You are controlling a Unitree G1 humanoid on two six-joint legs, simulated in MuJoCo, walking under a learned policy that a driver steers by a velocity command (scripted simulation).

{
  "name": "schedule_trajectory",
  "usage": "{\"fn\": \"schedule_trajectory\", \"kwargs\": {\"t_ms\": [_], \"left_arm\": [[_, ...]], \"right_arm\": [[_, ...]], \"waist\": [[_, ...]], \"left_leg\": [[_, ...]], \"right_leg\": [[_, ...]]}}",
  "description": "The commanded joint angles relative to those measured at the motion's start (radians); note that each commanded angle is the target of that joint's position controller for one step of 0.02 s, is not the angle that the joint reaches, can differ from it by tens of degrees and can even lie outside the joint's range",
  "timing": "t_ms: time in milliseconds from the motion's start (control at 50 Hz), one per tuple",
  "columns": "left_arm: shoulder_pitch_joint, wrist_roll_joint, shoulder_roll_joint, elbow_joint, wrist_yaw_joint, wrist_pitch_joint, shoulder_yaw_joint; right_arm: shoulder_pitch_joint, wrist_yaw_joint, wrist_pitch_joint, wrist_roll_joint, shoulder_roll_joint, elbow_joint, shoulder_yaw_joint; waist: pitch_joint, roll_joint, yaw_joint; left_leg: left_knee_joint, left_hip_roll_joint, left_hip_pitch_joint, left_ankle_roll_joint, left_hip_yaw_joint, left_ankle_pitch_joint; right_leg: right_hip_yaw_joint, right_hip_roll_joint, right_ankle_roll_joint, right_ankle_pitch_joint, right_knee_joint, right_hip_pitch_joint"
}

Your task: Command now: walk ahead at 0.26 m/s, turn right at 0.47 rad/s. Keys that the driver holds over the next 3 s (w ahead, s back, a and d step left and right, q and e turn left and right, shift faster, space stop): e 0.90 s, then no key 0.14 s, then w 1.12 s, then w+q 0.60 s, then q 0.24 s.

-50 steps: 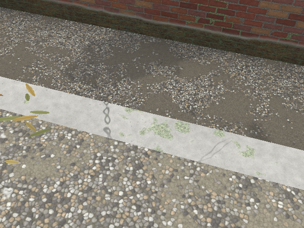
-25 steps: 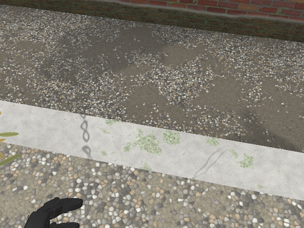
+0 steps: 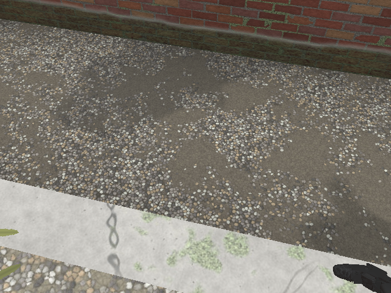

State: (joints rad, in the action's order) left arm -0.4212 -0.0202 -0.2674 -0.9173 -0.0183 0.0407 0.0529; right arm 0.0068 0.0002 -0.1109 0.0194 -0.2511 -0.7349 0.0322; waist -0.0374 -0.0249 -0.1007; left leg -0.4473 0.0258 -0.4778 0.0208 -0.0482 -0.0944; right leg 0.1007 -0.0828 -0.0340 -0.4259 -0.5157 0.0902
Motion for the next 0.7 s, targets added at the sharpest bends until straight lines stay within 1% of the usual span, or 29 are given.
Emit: {"fn": "schedule_trajectory", "kwargs": {"t_ms": [20, 40, 60, 80, 100, 120, 140, 160, 180, 220, 240, 280, 320, 340, 360, 380, 400, 420, 440, 460, 480, 500, 520, 540, 560, 580, 620, 660, 700], "left_arm": [[-0.116, 0.021, -0.003, 0.108, -0.012, 0.005, -0.007], [-0.196, 0.001, -0.118, 0.098, -0.008, 0.003, 0.014], [-0.091, -0.022, -0.16, 0.12, -0.016, -0.015, 0.032], [-0.009, -0.021, -0.151, 0.138, -0.032, -0.038, 0.036], [0.014, -0.022, -0.139, 0.146, -0.047, -0.067, 0.045], [0.004, -0.021, -0.114, 0.155, -0.056, -0.094, 0.045], [-0.003, -0.015, -0.092, 0.165, -0.06, -0.107, 0.043], [-0.001, -0.009, -0.078, 0.178, -0.061, -0.109, 0.043], [0.013, -0.004, -0.072, 0.192, -0.059, -0.108, 0.042], [0.057, 0.003, -0.062, 0.223, -0.046, -0.101, 0.036], [0.077, 0.005, -0.062, 0.237, -0.037, -0.101, 0.034], [0.103, 0.006, -0.077, 0.259, -0.02, -0.107, 0.037], [0.119, 0.008, -0.094, 0.277, -0.007, -0.119, 0.045], [0.112, 0.009, -0.093, 0.28, -0.003, -0.122, 0.048], [0.088, 0.01, -0.088, 0.273, -0.002, -0.121, 0.052], [0.048, 0.018, -0.099, 0.259, -0.007, -0.116, 0.06], [0.043, 0.025, -0.209, 0.276, -0.023, -0.109, 0.088], [0.071, 0.04, -0.285, 0.316, -0.022, -0.094, 0.091], [0.074, 0.067, -0.275, 0.311, -0.007, -0.072, 0.087], [0.126, 0.065, -0.251, 0.318, -0.002, -0.055, 0.078], [0.189, 0.048, -0.212, 0.331, -0.005, -0.053, 0.066], [0.234, 0.032, -0.174, 0.344, -0.009, -0.055, 0.053], [0.248, 0.031, -0.155, 0.354, -0.015, -0.057, 0.044], [0.243, 0.033, -0.143, 0.358, -0.019, -0.061, 0.039], [0.226, 0.033, -0.142, 0.359, -0.022, -0.062, 0.038], [0.206, 0.029, -0.146, 0.358, -0.024, -0.062, 0.04], [0.179, 0.021, -0.164, 0.358, -0.029, -0.061, 0.049], [0.177, 0.023, -0.175, 0.368, -0.031, -0.065, 0.056], [0.183, 0.023, -0.187, 0.376, -0.032, -0.073, 0.062]], "right_arm": [[0.314, -0.017, 0.013, 0.036, -0.229, 0.012, 0.057], [0.29, -0.008, 0.042, 0.008, -0.19, 0.035, 0.048], [0.221, -0.011, 0.065, -0.006, -0.152, 0.047, 0.041], [0.17, -0.02, 0.08, -0.005, -0.105, 0.047, 0.029], [0.118, -0.025, 0.087, -0.001, -0.087, 0.049, 0.021], [0.079, -0.027, 0.089, 0.01, -0.093, 0.046, 0.023], [0.058, -0.03, 0.088, 0.023, -0.107, 0.044, 0.029], [0.056, -0.034, 0.084, 0.03, -0.112, 0.04, 0.033], [0.061, -0.038, 0.081, 0.03, -0.117, 0.034, 0.037], [0.056, -0.048, 0.082, 0.02, -0.132, 0.027, 0.045], [0.045, -0.052, 0.086, 0.013, -0.139, 0.026, 0.048], [0.033, -0.052, 0.096, -0.001, -0.155, 0.023, 0.055], [0.038, -0.048, 0.105, -0.013, -0.169, 0.015, 0.061], [0.031, -0.048, 0.11, -0.022, -0.175, 0.01, 0.064], [0.019, -0.049, 0.119, -0.032, -0.178, 0.005, 0.067], [0.059, -0.05, 0.129, -0.038, -0.148, -0.015, 0.064], [0.112, -0.047, 0.139, -0.024, -0.092, -0.023, 0.054], [0.056, -0.049, 0.134, -0.011, -0.094, 0.035, 0.055], [-0.006, -0.058, 0.131, -0.022, -0.136, 0.045, 0.072], [0.001, -0.065, 0.135, -0.034, -0.152, 0.034, 0.082], [0.039, -0.071, 0.141, -0.028, -0.158, 0.005, 0.091], [0.067, -0.074, 0.145, -0.017, -0.166, -0.013, 0.097], [0.081, -0.069, 0.143, -0.014, -0.16, -0.017, 0.098], [0.083, -0.063, 0.138, -0.02, -0.151, -0.017, 0.096], [0.078, -0.059, 0.134, -0.025, -0.14, -0.014, 0.091], [0.067, -0.056, 0.132, -0.028, -0.129, -0.009, 0.085], [0.034, -0.052, 0.127, -0.028, -0.109, 0.008, 0.073], [0.028, -0.045, 0.123, -0.03, -0.108, 0.013, 0.067], [0.036, -0.037, 0.119, -0.034, -0.114, 0.016, 0.065]], "waist": [[0.452, -0.243, 0.119], [0.545, -0.212, 0.115], [0.414, -0.168, 0.121], [0.284, -0.089, 0.123], [0.196, -0.093, 0.105], [0.139, -0.129, 0.076], [0.106, -0.144, 0.062], [0.099, -0.144, 0.057], [0.106, -0.133, 0.059], [0.141, -0.112, 0.068], [0.151, -0.115, 0.07], [0.151, -0.126, 0.072], [0.133, -0.123, 0.075], [0.124, -0.113, 0.065], [0.119, -0.093, 0.044], [0.11, -0.041, 0.04], [0.061, 0.244, 0.071], [0.038, 0.402, 0.082], [0.059, 0.278, 0.045], [0.031, 0.214, 0.077], [0.032, 0.144, 0.105], [0.042, 0.146, 0.119], [0.063, 0.155, 0.128], [0.083, 0.146, 0.129], [0.095, 0.135, 0.123], [0.098, 0.128, 0.114], [0.106, 0.133, 0.098], [0.117, 0.147, 0.088], [0.109, 0.166, 0.083]], "left_leg": [[-0.125, 0.467, 0.813, 0.258, -0.377, -0.917], [-0.105, 0.495, 0.769, 0.308, -0.433, -0.732], [-0.034, 0.444, 0.661, 0.3, -0.372, -0.45], [0.017, 0.368, 0.525, 0.254, -0.274, -0.251], [0.062, 0.309, 0.388, 0.224, -0.185, -0.132], [0.104, 0.267, 0.251, 0.207, -0.104, -0.062], [0.135, 0.251, 0.174, 0.206, -0.053, -0.021], [0.147, 0.249, 0.154, 0.214, -0.023, -0.022], [0.147, 0.257, 0.166, 0.224, -0.006, -0.042], [0.138, 0.281, 0.199, 0.232, 0.018, -0.06], [0.137, 0.291, 0.203, 0.233, 0.029, -0.048], [0.137, 0.31, 0.202, 0.225, 0.043, 0.022], [0.124, 0.33, 0.197, 0.203, 0.045, 0.127], [0.102, 0.33, 0.185, 0.179, 0.054, 0.184], [0.056, 0.308, 0.159, 0.139, 0.079, 0.259], [-0.037, 0.264, 0.106, 0.08, 0.117, 0.378], [-0.335, 0.129, -0.046, -0.033, 0.237, 0.575], [-0.609, -0.021, -0.229, -0.085, 0.147, 0.783], [-0.738, -0.019, -0.233, -0.07, 0.024, 0.757], [-0.783, -0.006, -0.24, -0.053, -0.004, 0.661], [-0.795, 0.007, -0.231, -0.05, -0.014, 0.58], [-0.803, 0.007, -0.202, -0.06, -0.018, 0.532], [-0.829, -0.006, -0.165, -0.07, -0.014, 0.491], [-0.829, -0.017, -0.152, -0.076, -0.01, 0.458], [-0.802, -0.024, -0.149, -0.08, -0.009, 0.44], [-0.744, -0.028, -0.158, -0.085, -0.011, 0.432], [-0.605, -0.028, -0.156, -0.095, -0.018, 0.431], [-0.495, -0.033, -0.102, -0.1, -0.027, 0.45], [-0.407, -0.043, -0.033, -0.097, -0.032, 0.476]], "right_leg": [[0.047, -0.045, 0.039, -0.349, -0.708, 0.439], [0.103, 0.02, 0.053, -0.353, -0.842, 0.461], [0.036, 0.068, 0.076, -0.269, -0.9, 0.558], [-0.009, 0.104, 0.096, -0.203, -0.871, 0.589], [-0.017, 0.123, 0.116, -0.151, -0.841, 0.559], [-0.041, 0.122, 0.128, -0.101, -0.802, 0.485], [-0.067, 0.115, 0.131, -0.058, -0.758, 0.436], [-0.083, 0.114, 0.128, -0.029, -0.708, 0.412], [-0.089, 0.119, 0.123, -0.001, -0.652, 0.402], [-0.089, 0.142, 0.105, 0.073, -0.525, 0.363], [-0.094, 0.149, 0.096, 0.097, -0.472, 0.331], [-0.115, 0.152, 0.076, 0.109, -0.391, 0.274], [-0.142, 0.146, 0.047, 0.099, -0.314, 0.229], [-0.16, 0.137, 0.026, 0.118, -0.246, 0.192], [-0.184, 0.116, 0.0, 0.178, -0.144, 0.13], [-0.15, 0.105, -0.033, 0.237, -0.055, 0.059], [0.156, 0.288, -0.12, 0.484, 0.135, 0.017], [0.415, 0.461, -0.299, 0.66, 0.19, 0.052], [0.407, 0.45, -0.336, 0.478, 0.242, 0.129], [0.339, 0.397, -0.278, 0.35, 0.241, 0.142], [0.282, 0.352, -0.223, 0.296, 0.219, 0.139], [0.242, 0.327, -0.198, 0.339, 0.199, 0.147], [0.217, 0.298, -0.194, 0.391, 0.184, 0.151], [0.202, 0.281, -0.195, 0.432, 0.173, 0.131], [0.198, 0.273, -0.199, 0.464, 0.164, 0.102], [0.205, 0.27, -0.203, 0.486, 0.156, 0.066], [0.232, 0.269, -0.208, 0.5, 0.137, 0.008], [0.267, 0.272, -0.217, 0.462, 0.13, 0.008], [0.315, 0.273, -0.224, 0.403, 0.136, 0.052]]}}
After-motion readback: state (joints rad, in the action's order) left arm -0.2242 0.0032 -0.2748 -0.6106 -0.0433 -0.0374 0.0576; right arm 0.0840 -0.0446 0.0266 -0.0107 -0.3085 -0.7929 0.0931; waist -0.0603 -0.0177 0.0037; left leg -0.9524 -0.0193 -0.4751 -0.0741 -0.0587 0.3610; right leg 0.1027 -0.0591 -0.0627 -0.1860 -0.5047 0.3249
